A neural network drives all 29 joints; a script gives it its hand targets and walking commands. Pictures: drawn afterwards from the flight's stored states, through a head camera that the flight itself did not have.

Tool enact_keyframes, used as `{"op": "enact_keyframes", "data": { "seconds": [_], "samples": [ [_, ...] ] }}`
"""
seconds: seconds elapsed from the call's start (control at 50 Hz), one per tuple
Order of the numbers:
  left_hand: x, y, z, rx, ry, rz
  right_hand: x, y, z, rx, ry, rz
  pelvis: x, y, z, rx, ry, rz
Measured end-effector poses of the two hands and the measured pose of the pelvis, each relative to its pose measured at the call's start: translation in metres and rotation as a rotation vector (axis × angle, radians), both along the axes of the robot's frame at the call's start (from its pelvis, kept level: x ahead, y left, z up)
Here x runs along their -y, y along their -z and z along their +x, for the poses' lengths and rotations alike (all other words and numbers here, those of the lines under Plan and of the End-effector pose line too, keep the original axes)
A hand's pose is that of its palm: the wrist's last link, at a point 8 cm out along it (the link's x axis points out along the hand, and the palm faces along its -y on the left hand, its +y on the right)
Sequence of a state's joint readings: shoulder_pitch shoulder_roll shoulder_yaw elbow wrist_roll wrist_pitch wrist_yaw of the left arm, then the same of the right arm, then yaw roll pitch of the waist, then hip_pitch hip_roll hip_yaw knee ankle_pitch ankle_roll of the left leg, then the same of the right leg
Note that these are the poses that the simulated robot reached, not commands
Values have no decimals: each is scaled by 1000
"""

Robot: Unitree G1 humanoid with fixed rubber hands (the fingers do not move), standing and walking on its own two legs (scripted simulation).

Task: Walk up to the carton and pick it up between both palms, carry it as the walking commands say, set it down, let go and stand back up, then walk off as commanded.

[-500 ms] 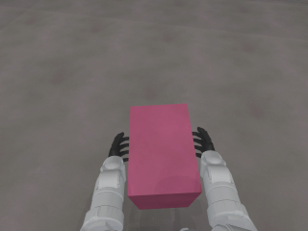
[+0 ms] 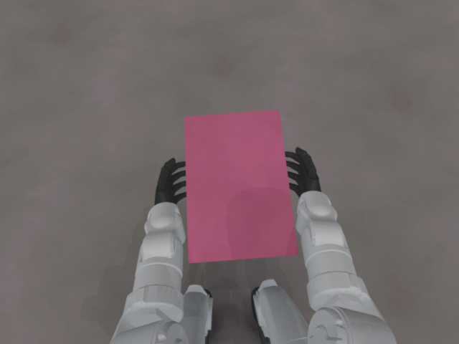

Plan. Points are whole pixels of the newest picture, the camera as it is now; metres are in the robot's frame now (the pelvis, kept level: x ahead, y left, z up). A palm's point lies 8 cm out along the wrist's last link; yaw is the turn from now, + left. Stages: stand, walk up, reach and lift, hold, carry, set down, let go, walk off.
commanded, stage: set down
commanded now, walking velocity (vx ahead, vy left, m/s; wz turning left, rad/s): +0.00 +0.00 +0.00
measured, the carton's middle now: (236, 195) +0.39 -0.02 -0.13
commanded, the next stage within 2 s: none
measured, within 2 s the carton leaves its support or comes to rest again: neither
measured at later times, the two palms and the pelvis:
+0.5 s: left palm (176, 194) +0.41 +0.10 -0.15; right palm (296, 187) +0.40 -0.15 -0.14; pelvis +0.00 +0.00 -0.06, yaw +0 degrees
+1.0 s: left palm (184, 194) +0.44 +0.10 -0.23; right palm (287, 185) +0.44 -0.16 -0.23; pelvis -0.02 +0.00 -0.14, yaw +0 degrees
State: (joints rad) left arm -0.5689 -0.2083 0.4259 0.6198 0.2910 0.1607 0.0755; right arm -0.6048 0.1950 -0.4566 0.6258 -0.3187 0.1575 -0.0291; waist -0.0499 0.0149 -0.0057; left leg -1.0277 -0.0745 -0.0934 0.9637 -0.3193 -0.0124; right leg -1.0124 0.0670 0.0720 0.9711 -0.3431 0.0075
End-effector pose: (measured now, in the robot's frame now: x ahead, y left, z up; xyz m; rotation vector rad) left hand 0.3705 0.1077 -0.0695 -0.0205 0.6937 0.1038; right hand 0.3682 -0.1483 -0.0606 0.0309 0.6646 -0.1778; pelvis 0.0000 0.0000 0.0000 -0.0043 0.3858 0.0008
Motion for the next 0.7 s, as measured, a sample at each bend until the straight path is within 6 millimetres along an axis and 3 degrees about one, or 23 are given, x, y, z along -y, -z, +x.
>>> {"op": "enact_keyframes", "data": {
  "seconds": [0.36, 0.7],
  "samples": [
    [4, 61, 28, 0, -11, -13, 4, 64, 23, 0, 20, 5, 0, 45, 5, -167, 4, -4],
    [5, 112, 47, -2, -28, -13, 5, 115, 45, -4, -1, 0, -3, 90, -8, -240, 1, -5]
  ]
}}
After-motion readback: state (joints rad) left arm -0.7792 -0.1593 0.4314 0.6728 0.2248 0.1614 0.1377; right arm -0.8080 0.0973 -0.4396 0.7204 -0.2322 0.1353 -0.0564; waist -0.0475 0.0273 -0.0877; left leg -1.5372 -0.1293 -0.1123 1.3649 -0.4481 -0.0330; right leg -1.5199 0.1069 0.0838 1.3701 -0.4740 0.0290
